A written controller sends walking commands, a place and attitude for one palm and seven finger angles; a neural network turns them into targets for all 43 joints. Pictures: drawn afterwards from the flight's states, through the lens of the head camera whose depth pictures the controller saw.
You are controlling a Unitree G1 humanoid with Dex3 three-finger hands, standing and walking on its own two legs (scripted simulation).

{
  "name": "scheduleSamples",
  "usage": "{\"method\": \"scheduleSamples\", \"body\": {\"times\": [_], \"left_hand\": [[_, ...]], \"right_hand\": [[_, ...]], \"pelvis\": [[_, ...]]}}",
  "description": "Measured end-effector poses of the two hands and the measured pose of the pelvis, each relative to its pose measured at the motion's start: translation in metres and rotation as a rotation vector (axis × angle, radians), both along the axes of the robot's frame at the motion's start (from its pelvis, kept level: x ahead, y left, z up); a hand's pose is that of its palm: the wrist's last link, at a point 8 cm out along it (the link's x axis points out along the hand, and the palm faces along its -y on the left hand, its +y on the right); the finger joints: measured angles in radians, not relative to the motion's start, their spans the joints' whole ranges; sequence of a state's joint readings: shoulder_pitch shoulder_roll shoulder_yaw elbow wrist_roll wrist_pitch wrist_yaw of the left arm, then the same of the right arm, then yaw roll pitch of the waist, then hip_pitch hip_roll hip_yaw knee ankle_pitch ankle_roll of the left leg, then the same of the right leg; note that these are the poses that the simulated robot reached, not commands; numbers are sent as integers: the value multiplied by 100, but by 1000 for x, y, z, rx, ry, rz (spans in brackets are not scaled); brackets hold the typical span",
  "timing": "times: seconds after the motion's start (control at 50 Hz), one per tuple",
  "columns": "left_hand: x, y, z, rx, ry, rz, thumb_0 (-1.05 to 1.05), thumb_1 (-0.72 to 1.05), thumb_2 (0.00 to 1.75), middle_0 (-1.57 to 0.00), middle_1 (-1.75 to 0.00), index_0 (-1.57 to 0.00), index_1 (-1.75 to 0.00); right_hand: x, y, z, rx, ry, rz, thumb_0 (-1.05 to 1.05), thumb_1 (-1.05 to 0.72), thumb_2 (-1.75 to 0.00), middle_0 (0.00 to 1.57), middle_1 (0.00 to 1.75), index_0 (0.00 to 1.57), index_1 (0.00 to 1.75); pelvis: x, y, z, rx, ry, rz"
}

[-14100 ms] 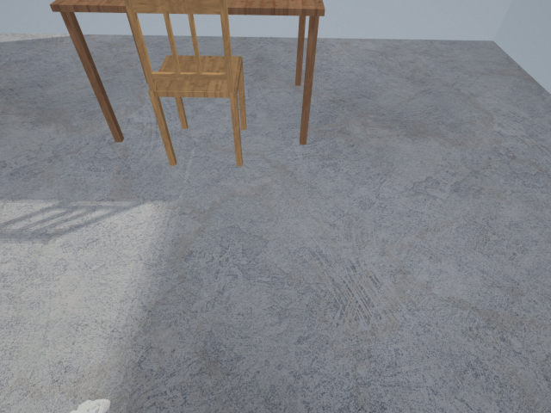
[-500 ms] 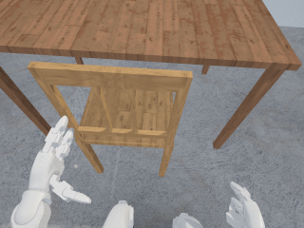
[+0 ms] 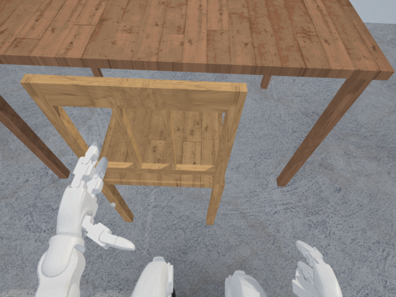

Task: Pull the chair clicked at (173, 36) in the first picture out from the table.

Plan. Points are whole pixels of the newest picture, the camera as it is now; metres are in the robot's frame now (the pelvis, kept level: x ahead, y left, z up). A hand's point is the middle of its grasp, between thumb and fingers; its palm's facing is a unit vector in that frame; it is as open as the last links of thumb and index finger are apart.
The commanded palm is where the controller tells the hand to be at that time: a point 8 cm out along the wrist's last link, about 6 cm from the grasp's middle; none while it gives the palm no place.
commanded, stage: aim the fingers beside a spindle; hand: left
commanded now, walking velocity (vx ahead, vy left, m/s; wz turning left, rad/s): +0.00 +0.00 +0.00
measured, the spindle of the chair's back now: (129, 140) +0.45 +0.18 -0.01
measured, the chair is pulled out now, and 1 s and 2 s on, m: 0.00 0.00 0.00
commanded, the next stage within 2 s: push the fingers through the gap in 1.16 s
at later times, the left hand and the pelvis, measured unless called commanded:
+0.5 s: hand (128, 196) +0.31 +0.15 +0.01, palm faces -0.03 -1.00 -0.02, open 16.9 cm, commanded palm +0.29 +0.20 +0.01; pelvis +0.00 +0.00 -0.01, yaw +0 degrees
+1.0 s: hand (126, 197) +0.31 +0.16 +0.01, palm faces -0.02 -1.00 -0.02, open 16.9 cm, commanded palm +0.29 +0.21 +0.01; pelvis +0.00 +0.00 -0.02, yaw +0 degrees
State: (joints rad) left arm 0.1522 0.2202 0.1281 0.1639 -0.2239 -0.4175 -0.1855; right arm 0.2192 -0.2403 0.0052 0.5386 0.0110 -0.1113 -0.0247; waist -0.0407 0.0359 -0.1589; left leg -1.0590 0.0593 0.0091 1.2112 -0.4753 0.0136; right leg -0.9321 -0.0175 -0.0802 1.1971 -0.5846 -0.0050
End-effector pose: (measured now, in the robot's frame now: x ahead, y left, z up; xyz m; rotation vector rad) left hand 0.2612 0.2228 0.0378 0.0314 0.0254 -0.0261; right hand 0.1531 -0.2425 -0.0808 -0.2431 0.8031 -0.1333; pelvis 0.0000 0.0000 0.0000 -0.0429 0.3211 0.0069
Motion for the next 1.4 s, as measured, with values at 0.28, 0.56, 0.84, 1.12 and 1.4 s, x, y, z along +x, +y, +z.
{"method": "scheduleSamples", "body": {"times": [0.28, 0.56, 0.84, 1.12, 1.4], "left_hand": [[13, -10, -14, -10, -8, -9, -2, -50, 30, -6, -8, -6, -8], [29, -21, -26, -8, -8, -5, -2, -50, 30, -6, -8, -6, -8], [32, -17, -27, -6, -3, 2, -2, -50, 30, -6, -8, -6, -8], [25, -19, -27, -17, -17, -12, -2, -50, 30, -6, -8, -6, -8], [36, -17, -27, -5, -24, 0, -2, -50, 30, -6, -8, -6, -8]], "right_hand": [[1, -7, -11, -16, 32, -2, 1, -90, -90, 20, 30, 20, 30], [-7, -6, -26, 1, 82, -10, 1, -90, -90, 20, 30, 20, 30], [-13, -7, -29, 4, 118, -29, 1, -90, -90, 20, 30, 20, 30], [-2, -5, -24, -11, 90, -15, 1, -90, -90, 20, 30, 20, 30], [-2, 2, -29, 0, 102, -3, 1, -90, -90, 20, 30, 20, 30]], "pelvis": [[-1, -2, -9, -1, 20, 2], [-3, -3, -16, 4, 43, -5], [-3, -2, -16, 4, 48, -9], [-3, 1, -17, -2, 46, -3], [-4, 2, -19, -4, 50, -2]]}}
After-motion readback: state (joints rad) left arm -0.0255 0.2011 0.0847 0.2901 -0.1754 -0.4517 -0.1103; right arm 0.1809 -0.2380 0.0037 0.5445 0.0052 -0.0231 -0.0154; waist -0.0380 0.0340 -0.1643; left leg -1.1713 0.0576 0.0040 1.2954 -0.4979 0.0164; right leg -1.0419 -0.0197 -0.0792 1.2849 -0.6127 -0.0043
